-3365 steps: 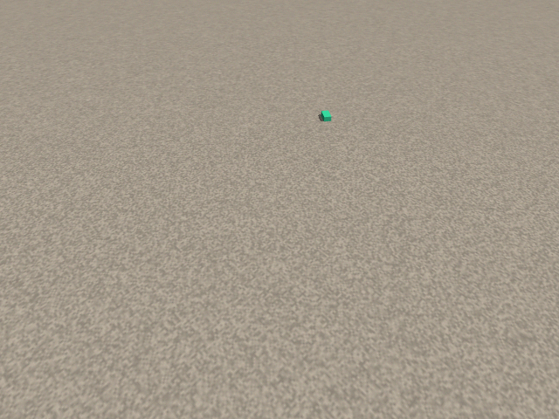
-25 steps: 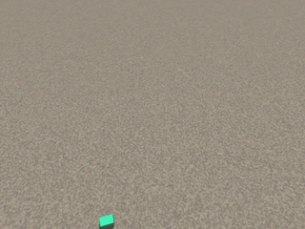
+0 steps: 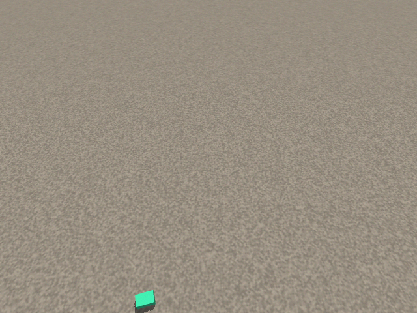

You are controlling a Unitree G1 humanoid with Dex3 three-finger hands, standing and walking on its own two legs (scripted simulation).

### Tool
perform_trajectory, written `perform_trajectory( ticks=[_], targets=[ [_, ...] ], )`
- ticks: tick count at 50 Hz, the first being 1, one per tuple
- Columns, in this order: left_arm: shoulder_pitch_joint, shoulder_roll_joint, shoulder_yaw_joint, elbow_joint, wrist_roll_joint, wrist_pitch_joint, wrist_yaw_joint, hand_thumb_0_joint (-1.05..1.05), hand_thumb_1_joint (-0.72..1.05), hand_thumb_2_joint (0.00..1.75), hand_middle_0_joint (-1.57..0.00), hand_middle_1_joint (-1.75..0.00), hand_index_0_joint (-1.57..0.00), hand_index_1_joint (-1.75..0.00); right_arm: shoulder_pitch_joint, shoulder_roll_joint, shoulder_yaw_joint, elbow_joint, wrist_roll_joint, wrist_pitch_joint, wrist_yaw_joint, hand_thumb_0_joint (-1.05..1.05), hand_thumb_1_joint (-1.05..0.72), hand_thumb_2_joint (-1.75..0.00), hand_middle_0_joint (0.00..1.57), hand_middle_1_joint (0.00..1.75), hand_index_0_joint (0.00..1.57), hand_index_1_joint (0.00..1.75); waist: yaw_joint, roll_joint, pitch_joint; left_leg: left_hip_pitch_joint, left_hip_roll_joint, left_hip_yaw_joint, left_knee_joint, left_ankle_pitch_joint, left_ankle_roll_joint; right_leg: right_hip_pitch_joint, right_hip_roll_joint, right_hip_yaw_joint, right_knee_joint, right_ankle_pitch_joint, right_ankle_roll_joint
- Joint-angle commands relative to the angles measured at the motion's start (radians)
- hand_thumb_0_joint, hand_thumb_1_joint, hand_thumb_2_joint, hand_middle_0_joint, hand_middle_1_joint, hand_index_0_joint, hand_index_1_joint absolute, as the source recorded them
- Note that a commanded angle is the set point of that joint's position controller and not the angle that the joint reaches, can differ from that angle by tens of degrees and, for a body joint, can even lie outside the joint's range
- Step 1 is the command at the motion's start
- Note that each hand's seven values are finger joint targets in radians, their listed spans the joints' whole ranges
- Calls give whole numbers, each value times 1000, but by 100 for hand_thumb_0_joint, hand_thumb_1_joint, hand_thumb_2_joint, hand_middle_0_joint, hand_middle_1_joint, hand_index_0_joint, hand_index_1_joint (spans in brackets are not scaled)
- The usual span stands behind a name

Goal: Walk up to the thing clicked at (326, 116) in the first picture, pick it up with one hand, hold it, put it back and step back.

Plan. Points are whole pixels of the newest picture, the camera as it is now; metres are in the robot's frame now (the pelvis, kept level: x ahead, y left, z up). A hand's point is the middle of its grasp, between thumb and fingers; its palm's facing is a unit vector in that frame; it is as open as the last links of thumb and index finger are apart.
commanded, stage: stand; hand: left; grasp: from above
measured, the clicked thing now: (145, 299) +0.36 +0.29 -0.77
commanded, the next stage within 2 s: step back in 0.02 s
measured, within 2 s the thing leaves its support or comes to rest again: neither
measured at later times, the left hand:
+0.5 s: hand out of the picture +0.09 +0.31 -0.18, palm faces -0.05 -0.94 -0.34, open 7.3 cm
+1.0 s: hand out of the picture +0.00 +0.31 -0.15, palm faces -0.05 -0.92 -0.39, open 7.4 cm
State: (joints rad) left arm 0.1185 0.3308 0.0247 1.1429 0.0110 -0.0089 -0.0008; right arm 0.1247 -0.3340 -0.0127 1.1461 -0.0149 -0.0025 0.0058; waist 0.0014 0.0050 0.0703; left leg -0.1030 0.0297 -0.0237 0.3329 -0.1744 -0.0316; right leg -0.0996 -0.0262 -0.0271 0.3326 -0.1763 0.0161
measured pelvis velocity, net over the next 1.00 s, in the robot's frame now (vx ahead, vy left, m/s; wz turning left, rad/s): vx -0.14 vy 0.06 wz -0.07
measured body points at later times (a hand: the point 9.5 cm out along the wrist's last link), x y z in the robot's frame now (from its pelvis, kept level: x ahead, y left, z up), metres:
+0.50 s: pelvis -0.06 +0.06 -0.01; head +0.02 +0.10 +0.43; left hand +0.10 +0.36 -0.16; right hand -0.01 -0.26 -0.12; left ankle -0.06 +0.14 -0.75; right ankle -0.05 -0.09 -0.69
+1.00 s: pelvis -0.14 +0.06 -0.01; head -0.07 +0.05 +0.43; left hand +0.00 +0.36 -0.12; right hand -0.05 -0.26 -0.14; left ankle -0.18 +0.21 -0.68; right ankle -0.09 -0.04 -0.75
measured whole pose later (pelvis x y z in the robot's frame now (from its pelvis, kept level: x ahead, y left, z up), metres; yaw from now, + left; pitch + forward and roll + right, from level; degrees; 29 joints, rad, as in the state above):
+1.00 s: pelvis -0.14 +0.06 -0.01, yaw -4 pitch -1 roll +1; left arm 0.12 0.34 0.07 0.79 0.03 0.04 0.02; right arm 0.13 -0.40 -0.04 0.89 0.01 0.03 -0.02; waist 0.02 0.00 0.17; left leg -0.37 -0.10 -0.13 1.05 -0.52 -0.02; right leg -0.33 0.02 0.04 0.55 -0.20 -0.04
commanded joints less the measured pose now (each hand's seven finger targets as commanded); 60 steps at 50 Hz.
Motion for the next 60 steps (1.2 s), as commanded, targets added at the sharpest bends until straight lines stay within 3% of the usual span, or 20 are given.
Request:
perform_trajectory(
  ticks=[1, 5, 9, 13, 15, 16, 18, 22, 29, 33, 37, 39, 40, 45, 51, 55, 56, 57, 58, 60],
  targets=[
    [-40, 285, 80, -81, -13, -11, 19, 0, 90, 90, -20, -30, -20, -30, -78, -258, -50, -76, 3, -3, -13, 0, -90, -90, 20, 30, 20, 30, 2, -19, 34, -102, 68, -74, 58, 205, 64, -84, -93, 98, 15, 226, -38],
    [-20, 299, 95, -137, -14, -4, 27, 0, 90, 90, -20, -30, -20, -30, -31, -214, -50, -115, 18, 15, -11, 0, -90, -90, 20, 30, 20, 30, -7, -91, -89, -87, -3, 4, 270, 152, 57, -74, -184, 176, 24, 376, -140],
    [-102, 319, 105, -229, 14, 8, 31, 0, 90, 90, -20, -30, -20, -30, 42, -220, -70, -142, 9, 46, -3, 0, -90, -90, 20, 30, 20, 30, -20, -198, -122, -136, -66, -9, 556, -353, 69, -183, -327, 272, 36, 339, -271],
    [-164, 292, 91, -285, 13, 24, 33, 0, 90, 90, -20, -30, -20, -30, 107, -225, -80, -166, 14, 33, -4, 0, -90, -90, 20, 30, 20, 30, -63, -182, -146, -122, -16, -15, 276, -85, 77, -145, -223, 167, 213, 319, -155],
    [-126, 209, 72, -308, -10, 41, 33, 0, 90, 90, -20, -30, -20, -30, 60, -322, -107, -185, -12, 17, -16, 0, -90, -90, 20, 30, 20, 30, -38, 178, -123, -38, 171, -268, 52, 479, 96, -291, 39, 50, 487, -3, -57],
    [-118, 193, 72, -309, -9, 50, 40, 0, 90, 90, -20, -30, -20, -30, 80, -347, -115, -190, -19, 12, -21, 0, -90, -90, 20, 30, 20, 30, -37, 194, -120, 81, 235, -366, 61, 627, 147, -436, 136, 121, 570, -392, -57],
    [-48, 189, 67, -304, -4, 56, 46, 0, 90, 90, -20, -30, -20, -30, 63, -342, -113, -226, -15, 10, -29, 0, -90, -90, 20, 30, 20, 30, -34, 170, -153, 77, 265, -331, 112, 774, 166, -436, 127, 193, 696, -439, -56],
    [-8, 224, 73, -294, -11, 61, 46, 0, 90, 90, -20, -30, -20, -30, -39, -275, -104, -277, -22, 12, -50, 0, -90, -90, 20, 30, 20, 30, 20, 171, -130, 98, 141, -151, 149, 642, 81, -462, 117, 216, 741, -253, -49],
    [-46, 226, 87, -342, 8, 44, 36, 0, 90, 90, -20, -30, -20, -30, 63, -261, -115, -299, -9, 12, -55, 0, -90, -90, 20, 30, 20, 30, -49, 91, -103, 122, 193, -180, 158, 531, 170, -378, 75, 146, 517, -261, -15],
    [10, 221, 95, -334, 16, 39, 26, 0, 90, 90, -20, -30, -20, -30, 20, -279, -117, -324, -3, 13, -47, 0, -90, -90, 20, 30, 20, 30, -28, 109, -117, 30, 217, -205, 143, 349, 186, -251, 56, 86, 373, -236, -36],
    [88, 236, 106, -312, 30, 21, 24, 0, 90, 90, -20, -30, -20, -30, -30, -254, -102, -337, 13, 16, -39, 0, -90, -90, 20, 30, 20, 30, 12, -25, -156, -131, 154, -153, 262, 174, 149, -43, -7, 174, 161, 144, -90],
    [25, 332, 125, -348, 20, 20, 18, 0, 90, 90, -20, -30, -20, -30, -47, -214, -91, -339, 19, 23, -38, 0, -90, -90, 20, 30, 20, 30, 24, -280, -78, -249, -106, 2, 550, -241, 39, -145, -280, 520, 28, 270, -301],
    [-4, 333, 125, -383, 27, 16, 21, 0, 90, 90, -20, -30, -20, -30, -31, -229, -97, -331, 14, 31, -43, 0, -90, -90, 20, 30, 20, 30, 28, -278, -54, -263, -121, -56, 735, -464, 28, -184, -353, 594, 3, 290, -362],
    [-26, 233, 110, -420, 19, 19, 33, 0, 90, 90, -20, -30, -20, -30, 52, -228, -78, -301, 18, 23, -37, 0, -90, -90, 20, 30, 20, 30, 9, -83, -92, -331, -168, -119, 843, -356, 13, -85, -182, 300, 104, 462, -253],
    [38, 242, 115, -448, 29, 39, 32, 0, 90, 90, -20, -30, -20, -30, 63, -215, -68, -338, 13, 7, -46, 0, -90, -90, 20, 30, 20, 30, 37, -186, -179, -334, -59, -35, 407, -343, 4, 137, -179, 258, 185, 460, -229],
    [4, 268, 108, -462, 13, 64, 16, 0, 90, 90, -20, -30, -20, -30, 143, -221, -92, -303, -10, 1, -39, 0, -90, -90, 20, 30, 20, 30, -14, -159, -167, -92, -64, 24, 57, 13, 34, -58, -121, 219, 270, 226, -141],
    [21, 234, 99, -472, 9, 68, 12, 0, 90, 90, -20, -30, -20, -30, 124, -272, -106, -313, -27, -1, -38, 0, -90, -90, 20, 30, 20, 30, -8, -50, -159, -25, 52, -140, 40, -11, 75, -224, -63, 201, 318, 44, -97],
    [17, 197, 93, -476, 7, 66, 12, 0, 90, 90, -20, -30, -20, -30, 89, -376, -128, -327, -39, 0, -34, 0, -90, -90, 20, 30, 20, 30, -13, 198, -123, 12, 279, -442, -30, 55, 168, -443, 107, 119, 505, -310, -48],
    [-63, 247, 119, -481, 21, 65, 28, 0, 90, 90, -20, -30, -20, -30, 54, -437, -140, -351, -24, 2, -29, 0, -90, -90, 20, 30, 20, 30, -66, 250, -75, -220, 418, -541, -68, 61, 323, -364, 130, 179, 723, -474, -21],
    [-42, 265, 129, -449, 23, 67, 24, 0, 90, 90, -20, -30, -20, -30, -33, -370, -120, -367, -28, -10, -38, 0, -90, -90, 20, 30, 20, 30, -14, 158, -16, -289, 358, -405, -39, 127, 308, -340, 124, 244, 913, -386, -29]
  ],
)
